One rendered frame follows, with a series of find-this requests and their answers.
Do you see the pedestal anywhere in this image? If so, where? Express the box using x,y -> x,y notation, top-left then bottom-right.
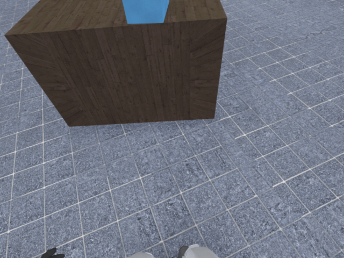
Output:
4,0 -> 227,127

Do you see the right robot shin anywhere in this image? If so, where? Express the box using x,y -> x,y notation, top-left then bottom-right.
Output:
185,244 -> 199,253

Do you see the right robot thigh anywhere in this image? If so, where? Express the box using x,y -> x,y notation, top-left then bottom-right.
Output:
182,247 -> 219,258

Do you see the carton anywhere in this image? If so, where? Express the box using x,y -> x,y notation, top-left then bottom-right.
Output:
122,0 -> 169,24

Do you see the robot left hand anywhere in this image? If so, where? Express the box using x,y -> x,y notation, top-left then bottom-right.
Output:
41,247 -> 65,258

